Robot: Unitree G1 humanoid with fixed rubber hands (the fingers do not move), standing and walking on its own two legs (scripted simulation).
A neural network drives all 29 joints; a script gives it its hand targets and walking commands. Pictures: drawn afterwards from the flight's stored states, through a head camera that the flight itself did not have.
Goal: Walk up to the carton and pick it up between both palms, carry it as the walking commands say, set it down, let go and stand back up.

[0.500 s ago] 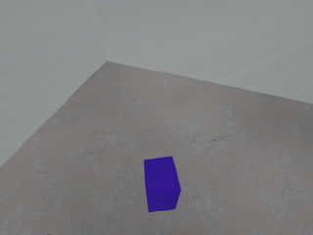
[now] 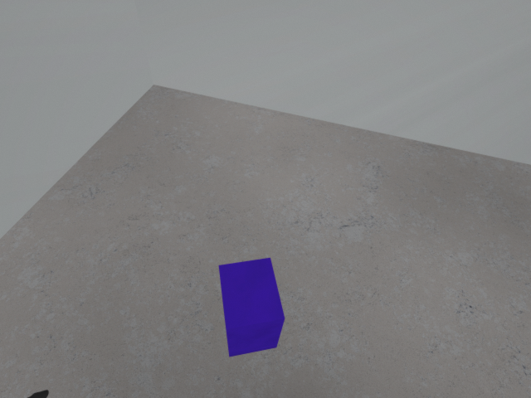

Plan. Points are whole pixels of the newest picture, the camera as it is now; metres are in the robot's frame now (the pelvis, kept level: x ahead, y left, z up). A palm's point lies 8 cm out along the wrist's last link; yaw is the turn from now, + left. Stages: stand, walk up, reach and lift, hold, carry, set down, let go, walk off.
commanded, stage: walk up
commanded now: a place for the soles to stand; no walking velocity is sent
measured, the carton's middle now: (249, 308) +0.49 +0.01 -0.61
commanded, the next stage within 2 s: reach and lift in 1.90 s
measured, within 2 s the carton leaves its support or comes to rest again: neither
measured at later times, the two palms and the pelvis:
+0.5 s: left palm (105, 395) +0.17 +0.24 -0.13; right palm (483, 358) +0.21 -0.39 -0.10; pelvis +0.09 -0.07 -0.01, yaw +6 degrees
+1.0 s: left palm out of the picture +0.15 +0.23 -0.10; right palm (460, 316) +0.28 -0.37 -0.10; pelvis +0.11 -0.09 +0.01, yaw +9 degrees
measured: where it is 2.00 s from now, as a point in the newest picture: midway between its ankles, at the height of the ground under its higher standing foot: outside the picture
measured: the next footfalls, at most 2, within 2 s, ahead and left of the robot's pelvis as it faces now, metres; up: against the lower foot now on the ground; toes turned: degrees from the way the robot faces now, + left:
left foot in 0.22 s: +0.10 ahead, +0.07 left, +0.00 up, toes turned +2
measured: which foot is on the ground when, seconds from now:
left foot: down 0.00-0.02, up 0.04-0.20, down 0.22-1.00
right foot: down 0.00-1.00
